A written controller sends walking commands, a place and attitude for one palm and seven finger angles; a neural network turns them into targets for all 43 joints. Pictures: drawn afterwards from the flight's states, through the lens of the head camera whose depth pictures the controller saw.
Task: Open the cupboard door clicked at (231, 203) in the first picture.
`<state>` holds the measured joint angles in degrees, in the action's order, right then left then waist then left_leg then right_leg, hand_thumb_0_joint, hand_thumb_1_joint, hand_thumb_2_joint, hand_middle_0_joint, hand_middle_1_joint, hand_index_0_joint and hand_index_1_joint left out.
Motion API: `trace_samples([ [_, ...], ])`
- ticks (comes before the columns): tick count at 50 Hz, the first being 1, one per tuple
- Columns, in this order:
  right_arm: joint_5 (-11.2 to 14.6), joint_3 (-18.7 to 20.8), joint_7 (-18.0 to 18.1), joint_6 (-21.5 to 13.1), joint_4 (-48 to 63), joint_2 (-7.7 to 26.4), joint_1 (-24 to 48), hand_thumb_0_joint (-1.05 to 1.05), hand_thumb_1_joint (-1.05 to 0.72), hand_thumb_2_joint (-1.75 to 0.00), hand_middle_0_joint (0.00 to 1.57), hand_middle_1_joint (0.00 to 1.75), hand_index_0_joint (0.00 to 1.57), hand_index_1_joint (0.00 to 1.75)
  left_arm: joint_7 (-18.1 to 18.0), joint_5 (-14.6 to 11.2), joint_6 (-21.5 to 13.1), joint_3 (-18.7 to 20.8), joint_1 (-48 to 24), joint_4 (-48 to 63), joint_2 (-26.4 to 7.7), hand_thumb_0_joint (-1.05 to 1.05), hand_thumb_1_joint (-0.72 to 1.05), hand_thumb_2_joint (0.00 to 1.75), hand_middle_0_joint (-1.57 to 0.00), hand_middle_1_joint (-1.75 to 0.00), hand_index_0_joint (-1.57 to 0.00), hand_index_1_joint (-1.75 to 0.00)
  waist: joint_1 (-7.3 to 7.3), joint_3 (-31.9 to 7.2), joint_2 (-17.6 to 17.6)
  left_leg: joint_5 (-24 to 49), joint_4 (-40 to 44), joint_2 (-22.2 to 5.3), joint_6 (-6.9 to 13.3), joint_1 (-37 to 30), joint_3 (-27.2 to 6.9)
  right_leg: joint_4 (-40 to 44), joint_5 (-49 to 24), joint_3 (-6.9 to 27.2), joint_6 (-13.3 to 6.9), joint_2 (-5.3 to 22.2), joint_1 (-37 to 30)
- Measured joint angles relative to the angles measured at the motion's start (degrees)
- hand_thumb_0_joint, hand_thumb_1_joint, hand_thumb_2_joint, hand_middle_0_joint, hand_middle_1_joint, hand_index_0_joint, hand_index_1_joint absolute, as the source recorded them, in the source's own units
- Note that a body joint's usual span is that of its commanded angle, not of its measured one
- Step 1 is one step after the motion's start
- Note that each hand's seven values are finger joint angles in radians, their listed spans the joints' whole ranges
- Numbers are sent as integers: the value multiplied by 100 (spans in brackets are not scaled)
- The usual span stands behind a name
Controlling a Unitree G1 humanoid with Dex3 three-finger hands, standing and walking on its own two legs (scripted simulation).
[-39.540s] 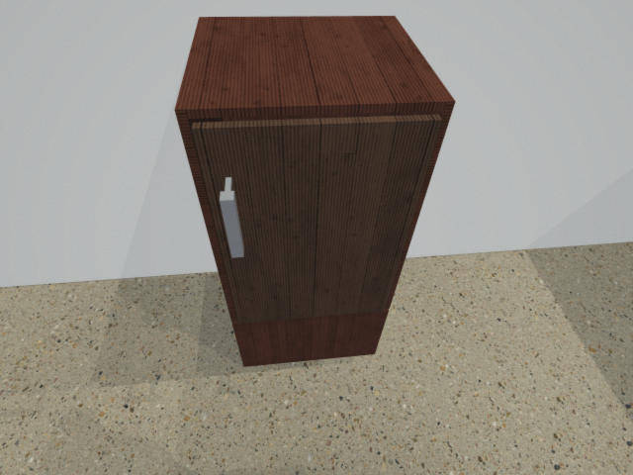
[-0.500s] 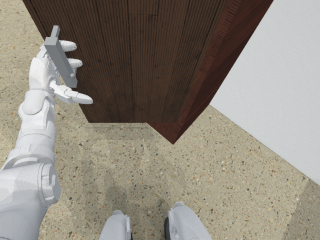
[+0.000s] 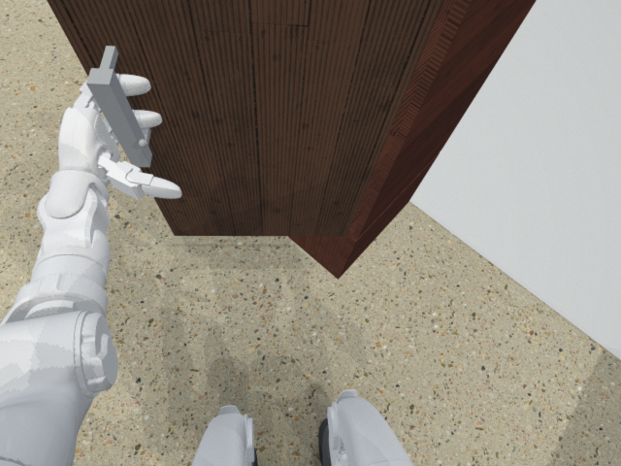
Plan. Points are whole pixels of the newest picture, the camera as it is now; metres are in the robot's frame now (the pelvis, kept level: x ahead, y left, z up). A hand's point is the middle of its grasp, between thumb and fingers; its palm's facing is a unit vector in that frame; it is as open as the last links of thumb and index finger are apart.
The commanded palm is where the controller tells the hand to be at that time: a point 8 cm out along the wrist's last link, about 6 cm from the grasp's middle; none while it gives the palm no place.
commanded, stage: close the thumb around the handle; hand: left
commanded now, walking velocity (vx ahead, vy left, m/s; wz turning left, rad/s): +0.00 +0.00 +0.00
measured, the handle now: (127, 111) +0.55 +0.20 +0.06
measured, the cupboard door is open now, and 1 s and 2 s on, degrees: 44 44 84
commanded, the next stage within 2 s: pull the door open along its arc in 0.80 s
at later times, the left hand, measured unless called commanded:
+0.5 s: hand (142, 143) +0.50 +0.18 +0.06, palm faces -0.04 -1.00 -0.01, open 9.6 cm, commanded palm +0.48 +0.21 +0.06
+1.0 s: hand (142, 143) +0.50 +0.18 +0.06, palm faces -0.04 -1.00 -0.01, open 5.6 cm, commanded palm +0.47 +0.22 +0.06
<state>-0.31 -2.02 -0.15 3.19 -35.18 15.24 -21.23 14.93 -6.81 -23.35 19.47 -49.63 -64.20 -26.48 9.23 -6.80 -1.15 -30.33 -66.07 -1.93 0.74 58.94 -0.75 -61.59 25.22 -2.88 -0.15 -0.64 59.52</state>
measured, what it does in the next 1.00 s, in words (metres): stands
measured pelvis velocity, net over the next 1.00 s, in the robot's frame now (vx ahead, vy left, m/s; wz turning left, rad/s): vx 0.00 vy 0.00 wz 0.00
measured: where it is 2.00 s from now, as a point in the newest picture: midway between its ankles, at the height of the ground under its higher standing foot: outside the picture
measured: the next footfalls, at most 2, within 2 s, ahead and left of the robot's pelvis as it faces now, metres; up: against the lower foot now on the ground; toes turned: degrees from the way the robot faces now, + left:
none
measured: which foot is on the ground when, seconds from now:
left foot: down 0.00-1.00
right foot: down 0.00-1.00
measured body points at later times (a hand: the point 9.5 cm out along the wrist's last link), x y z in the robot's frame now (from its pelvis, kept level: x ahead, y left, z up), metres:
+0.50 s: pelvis +0.00 +0.01 +0.00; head +0.14 +0.03 +0.43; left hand +0.50 +0.23 +0.07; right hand +0.03 -0.26 -0.11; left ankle +0.00 +0.11 -0.65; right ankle +0.03 -0.12 -0.65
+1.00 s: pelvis +0.00 +0.00 +0.00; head +0.14 +0.02 +0.43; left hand +0.50 +0.23 +0.07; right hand +0.02 -0.26 -0.11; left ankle +0.00 +0.11 -0.65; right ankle +0.03 -0.12 -0.65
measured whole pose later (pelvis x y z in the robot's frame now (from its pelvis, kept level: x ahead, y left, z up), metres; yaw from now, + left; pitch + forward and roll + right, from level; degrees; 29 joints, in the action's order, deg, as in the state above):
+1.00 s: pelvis +0.00 +0.00 +0.00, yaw +0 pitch +23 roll -3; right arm -0.4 -2.2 -0.1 3.9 -35.2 14.9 -20.8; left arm 14.8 -6.2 -24.1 20.1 -48.7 -63.9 -25.9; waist 9.1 -7.1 -1.2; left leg -30.6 -65.7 -1.8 1.0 58.4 -0.4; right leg -61.3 25.4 -2.5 0.1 -0.6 59.1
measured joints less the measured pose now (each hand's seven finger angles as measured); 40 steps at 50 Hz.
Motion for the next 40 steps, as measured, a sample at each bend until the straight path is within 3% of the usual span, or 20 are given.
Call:
trace_samples([
  [8, -12, -1, -22, 2, -28, -35, -13, 1, -90, -90, 21, 30, 21, 30, -73, 1, -63, -82, 23, -5, 76, -1, -49, 30, -28, -120, -28, -120, -29, -16, -7, -15, 14, 19, 13, -33, -1, 19, 18, 1, 18, 17, -42],
  [13, -14, -9, -14, 8, -26, -47, 12, 1, -90, -90, 21, 30, 21, 30, -39, 20, -90, -67, 13, -17, 77, -1, -40, 35, -30, -121, -29, -121, -24, -19, -7, -25, 5, 25, 23, -26, 4, 14, 24, 7, 28, 22, -36],
  [34, -23, 10, -16, 38, -40, -44, 30, 1, -90, -90, 21, 30, 21, 30, -98, 2, -85, -123, 28, 15, 118, 0, 63, 79, -36, -132, -36, -132, -47, -19, -12, -34, 14, 35, 35, -50, 4, 34, 30, 11, 42, 29, -67],
  [40, -27, 13, -12, 37, -37, -35, 26, 1, -90, -90, 21, 30, 21, 30, -114, 0, -75, -107, 27, 23, 123, 1, 74, 83, -37, -134, -37, -134, -46, -23, -21, -28, 11, 36, 32, -33, -1, 30, 27, 7, 39, 29, -50],
])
